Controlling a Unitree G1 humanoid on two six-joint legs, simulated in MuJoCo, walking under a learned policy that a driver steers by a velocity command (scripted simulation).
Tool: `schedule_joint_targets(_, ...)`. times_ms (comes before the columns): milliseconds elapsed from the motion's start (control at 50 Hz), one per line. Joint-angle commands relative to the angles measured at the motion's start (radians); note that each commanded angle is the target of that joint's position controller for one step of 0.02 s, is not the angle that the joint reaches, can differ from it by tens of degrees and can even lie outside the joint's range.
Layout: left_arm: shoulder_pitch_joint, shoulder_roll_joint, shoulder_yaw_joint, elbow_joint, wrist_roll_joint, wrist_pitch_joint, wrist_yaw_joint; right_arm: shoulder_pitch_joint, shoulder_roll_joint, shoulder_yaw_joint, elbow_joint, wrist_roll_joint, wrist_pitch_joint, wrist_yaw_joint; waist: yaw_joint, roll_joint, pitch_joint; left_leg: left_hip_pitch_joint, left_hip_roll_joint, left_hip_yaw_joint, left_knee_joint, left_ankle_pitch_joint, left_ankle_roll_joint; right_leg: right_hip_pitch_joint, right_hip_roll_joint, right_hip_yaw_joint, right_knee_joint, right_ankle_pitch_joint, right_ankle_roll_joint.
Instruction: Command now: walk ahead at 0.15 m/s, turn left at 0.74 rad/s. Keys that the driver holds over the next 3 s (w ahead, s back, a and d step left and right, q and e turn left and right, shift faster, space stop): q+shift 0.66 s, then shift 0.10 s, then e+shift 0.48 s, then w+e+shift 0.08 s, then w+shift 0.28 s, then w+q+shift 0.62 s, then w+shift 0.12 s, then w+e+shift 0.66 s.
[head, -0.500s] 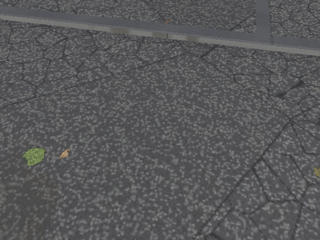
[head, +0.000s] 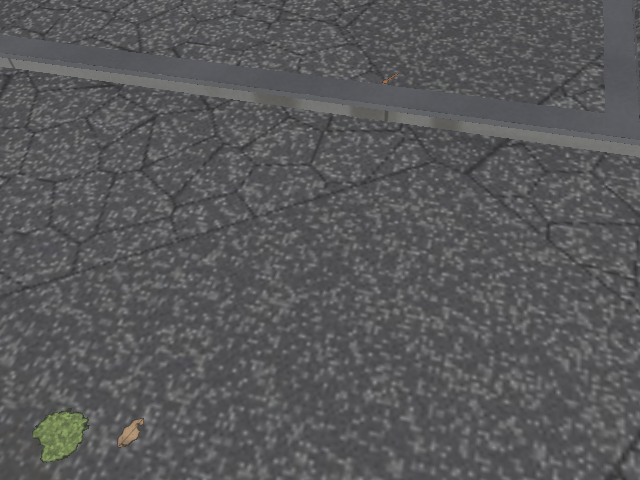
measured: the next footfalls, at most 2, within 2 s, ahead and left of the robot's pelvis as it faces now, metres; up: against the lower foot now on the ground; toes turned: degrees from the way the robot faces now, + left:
right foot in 0.20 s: +0.23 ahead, -0.16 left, +0.00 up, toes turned +23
left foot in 0.62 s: +0.05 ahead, +0.06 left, +0.00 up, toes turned +40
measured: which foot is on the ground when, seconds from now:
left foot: down 0.00-0.20, up 0.22-0.60, down 0.62-1.00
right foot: up 0.00-0.18, down 0.20-0.62, up 0.64-1.00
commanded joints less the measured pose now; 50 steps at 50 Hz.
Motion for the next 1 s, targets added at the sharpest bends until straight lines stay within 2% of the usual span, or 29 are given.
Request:
schedule_joint_targets(20, 0.091, 0.151, 0.044, -0.097, 0.029, 0.035, 0.015, -0.063, -0.183, -0.045, -0.142, 0.01, 0.036, -0.02, 0.097, -0.117, -0.143, 0.029, 0.331, -0.498, -0.217, 0.11, 0.243, -0.047, -0.044, 0.013, -0.274, 0.05, 0.0)
schedule_joint_targets(60, 0.032, 0.095, 0.034, -0.111, 0.024, 0.023, 0.017, -0.049, -0.189, -0.057, -0.137, 0.025, 0.057, -0.031, 0.081, -0.071, -0.183, -0.113, 0.178, -0.329, -0.184, 0.268, 0.171, 0.19, 0.018, -0.063, -0.572, 0.202, 0.01)
schedule_joint_targets(100, 0.004, 0.069, 0.03, -0.125, -0.001, 0.021, 0.012, -0.022, -0.195, -0.067, -0.12, 0.041, 0.081, -0.044, 0.08, 0.025, -0.276, -0.007, 0.174, -0.34, -0.145, 0.255, 0.127, 0.26, 0.049, -0.037, -0.726, 0.302, 0.028)
schedule_joint_targets(140, -0.013, 0.098, 0.039, -0.128, -0.014, 0.027, 0.009, -0.019, -0.179, -0.073, -0.128, 0.053, 0.099, -0.048, 0.071, 0.098, -0.283, 0.08, 0.176, -0.396, -0.124, 0.077, 0.081, 0.273, 0.044, 0.004, -0.866, 0.346, 0.029)
schedule_joint_targets(180, -0.003, 0.131, 0.058, -0.121, -0.014, 0.027, 0.004, -0.029, -0.156, -0.076, -0.145, 0.055, 0.106, -0.045, 0.088, 0.143, -0.23, 0.06, 0.149, -0.442, -0.085, -0.145, 0.026, 0.369, 0.021, 0.012, -1.066, 0.443, 0.002)
schedule_joint_targets(200, 0.01, 0.166, 0.073, -0.116, -0.004, 0.027, 0.005, 0.013, -0.107, -0.069, -0.139, 0.056, 0.105, -0.039, 0.077, 0.099, -0.212, -0.028, 0.088, -0.401, 0.026, -0.374, -0.02, 0.478, -0.085, 0.057, -1.15, 0.495, -0.048)
schedule_joint_targets(220, 0.028, 0.231, 0.088, -0.138, 0.025, 0.039, 0.014, 0.106, -0.032, -0.053, -0.125, 0.043, 0.106, -0.037, 0.039, -0.082, -0.277, -0.164, -0.021, -0.236, 0.314, -0.599, -0.068, 0.63, -0.359, 0.285, -1.147, 0.518, -0.168)
schedule_joint_targets(240, -0.023, 0.247, 0.09, -0.16, 0.072, 0.046, 0.01, 0.121, -0.093, -0.065, -0.177, 0.044, 0.086, -0.024, -0.014, -0.299, -0.298, -0.263, 0.004, -0.169, 0.523, -0.605, -0.1, 0.545, -0.516, 0.519, -1.23, 0.488, -0.306)
schedule_joint_targets(260, -0.102, 0.197, 0.088, -0.189, 0.061, 0.042, 0.016, 0.111, -0.186, -0.088, -0.157, 0.045, 0.081, -0.02, -0.024, -0.275, -0.228, -0.278, 0.096, -0.116, 0.661, -0.51, -0.136, 0.476, -0.489, 0.469, -1.253, 0.409, -0.335)
schedule_joint_targets(280, -0.161, 0.138, 0.076, -0.204, 0.043, 0.044, 0.023, 0.12, -0.221, -0.101, -0.127, 0.048, 0.095, -0.024, -0.025, -0.203, -0.178, -0.264, 0.124, -0.098, 0.712, -0.426, -0.149, 0.418, -0.395, 0.306, -1.232, 0.334, -0.287)
schedule_joint_targets(300, -0.19, 0.123, 0.07, -0.216, 0.028, 0.047, 0.028, 0.137, -0.206, -0.102, -0.104, 0.037, 0.112, -0.031, -0.031, -0.145, -0.158, -0.24, 0.13, -0.074, 0.787, -0.372, -0.16, 0.378, -0.325, 0.204, -1.214, 0.354, -0.252)
schedule_joint_targets(340, -0.19, 0.133, 0.069, -0.212, 0.017, 0.049, 0.035, 0.129, -0.158, -0.088, -0.115, 0.032, 0.124, -0.029, -0.028, -0.099, -0.117, -0.227, 0.157, -0.014, 0.847, -0.307, -0.178, 0.324, -0.291, 0.081, -1.215, 0.473, -0.253)
schedule_joint_targets(420, -0.071, 0.168, 0.089, -0.166, 0.023, 0.057, 0.038, 0.002, -0.103, -0.062, -0.178, 0.043, 0.113, -0.016, 0.05, -0.147, -0.154, -0.25, 0.237, 0.028, 0.628, -0.277, -0.202, 0.487, -0.328, 0.006, -1.214, 0.557, -0.298)
schedule_joint_targets(540, -0.088, 0.235, 0.126, -0.145, 0.005, 0.054, 0.005, -0.001, -0.122, -0.071, -0.187, 0.042, 0.123, 0.012, 0.042, -0.209, -0.174, 0.007, 0.247, 0.109, 0.318, -0.296, -0.144, 0.453, -0.38, -0.124, -1.202, 0.562, -0.276)
schedule_joint_targets(600, -0.09, 0.229, 0.134, -0.127, -0.024, 0.048, -0.005, 0.042, -0.123, -0.088, -0.171, 0.043, 0.137, 0.02, 0.003, -0.197, -0.181, 0.157, 0.212, 0.149, 0.075, -0.204, -0.078, 0.446, -0.386, -0.193, -1.098, 0.517, -0.202)
schedule_joint_targets(620, -0.052, 0.194, 0.129, -0.108, -0.026, 0.048, -0.009, 0.091, -0.144, -0.103, -0.148, 0.041, 0.138, 0.012, -0.011, -0.146, -0.179, 0.275, 0.187, 0.126, -0.019, -0.128, -0.039, 0.368, -0.349, -0.243, -0.997, 0.447, -0.139)
schedule_joint_targets(640, -0.026, 0.149, 0.12, -0.109, -0.008, 0.052, -0.015, 0.153, -0.243, -0.135, -0.142, 0.041, 0.134, -0.004, -0.015, 0.086, -0.148, 0.443, 0.333, -0.13, -0.129, 0.147, 0.045, 0.13, -0.246, -0.338, -0.734, 0.194, -0.042)
schedule_joint_targets(660, -0.082, 0.109, 0.102, -0.194, 0.031, 0.049, -0.013, 0.126, -0.37, -0.15, -0.173, 0.019, 0.121, -0.009, 0.024, 0.37, -0.15, 0.531, 0.545, -0.505, -0.115, 0.384, 0.236, -0.205, -0.097, -0.275, -0.47, -0.159, 0.028)
schedule_joint_targets(680, -0.179, 0.156, 0.113, -0.205, 0.027, 0.039, -0.005, 0.123, -0.303, -0.14, -0.186, -0.012, 0.094, 0.0, -0.063, 0.229, -0.232, 0.494, 0.552, -0.481, -0.15, 0.291, 0.277, -0.22, -0.089, -0.108, -0.323, -0.138, 0.003)
schedule_joint_targets(700, -0.19, 0.169, 0.117, -0.199, 0.005, 0.038, 0.001, 0.084, -0.268, -0.122, -0.178, -0.012, 0.077, -0.001, -0.034, 0.173, -0.204, 0.46, 0.499, -0.392, -0.156, 0.215, 0.221, -0.213, -0.099, -0.078, -0.305, -0.046, -0.027)
schedule_joint_targets(720, -0.149, 0.172, 0.122, -0.169, 0.003, 0.041, 0.013, 0.011, -0.222, -0.109, -0.182, 0.011, 0.073, -0.011, 0.006, 0.111, -0.186, 0.427, 0.451, -0.311, -0.137, 0.174, 0.156, -0.203, -0.119, -0.073, -0.329, 0.046, -0.035)
schedule_joint_targets(740, -0.12, 0.181, 0.124, -0.153, 0.012, 0.048, 0.02, -0.039, -0.178, -0.091, -0.189, 0.03, 0.077, -0.018, 0.024, 0.112, -0.184, 0.388, 0.433, -0.268, -0.126, 0.2, 0.128, -0.167, -0.123, -0.076, -0.348, 0.098, -0.031)
schedule_joint_targets(760, -0.095, 0.178, 0.124, -0.144, 0.017, 0.052, 0.018, -0.067, -0.16, -0.079, -0.192, 0.029, 0.081, -0.025, 0.042, 0.126, -0.194, 0.333, 0.407, -0.228, -0.119, 0.256, 0.122, -0.096, -0.109, -0.091, -0.329, 0.139, -0.023)
schedule_joint_targets(800, -0.037, 0.16, 0.113, -0.117, 0.006, 0.057, 0.006, -0.086, -0.124, -0.06, -0.179, 0.014, 0.078, -0.029, 0.057, 0.113, -0.218, 0.316, 0.383, -0.154, -0.118, 0.27, 0.114, -0.019, -0.1, -0.119, -0.362, 0.196, -0.015)
schedule_joint_targets(860, -0.027, 0.091, 0.075, -0.1, -0.001, 0.064, -0.017, -0.093, -0.05, -0.027, -0.138, 0.0, 0.066, -0.025, 0.044, 0.115, -0.21, 0.286, 0.363, -0.076, -0.12, 0.162, 0.091, 0.133, -0.142, -0.121, -0.624, 0.255, -0.021)
schedule_joint_targets(880, -0.035, 0.089, 0.07, -0.103, -0.005, 0.068, -0.025, -0.086, -0.055, -0.027, -0.124, -0.01, 0.064, -0.021, 0.03, 0.135, -0.195, 0.262, 0.375, -0.074, -0.129, 0.12, 0.101, 0.185, -0.143, -0.13, -0.677, 0.25, -0.025)
schedule_joint_targets(920, -0.057, 0.157, 0.086, -0.133, -0.018, 0.074, -0.032, -0.075, -0.124, -0.046, -0.107, -0.015, 0.067, -0.015, 0.006, 0.154, -0.134, 0.234, 0.415, -0.107, -0.136, 0.05, 0.13, 0.198, -0.118, -0.16, -0.704, 0.186, -0.037)
schedule_joint_targets(960, -0.061, 0.192, 0.096, -0.157, -0.027, 0.075, -0.034, -0.069, -0.167, -0.062, -0.098, -0.002, 0.075, -0.019, -0.007, 0.141, -0.083, 0.26, 0.461, -0.149, -0.122, 0.058, 0.145, 0.149, -0.106, -0.172, -0.719, 0.117, -0.056)
schedule_joint_targets(1000, -0.03, 0.172, 0.093, -0.162, -0.028, 0.074, -0.039, -0.079, -0.167, -0.066, -0.094, 0.014, 0.082, -0.03, 0.005, 0.123, -0.074, 0.297, 0.485, -0.159, -0.082, 0.124, 0.138, 0.141, -0.103, -0.185, -0.764, 0.107, -0.077)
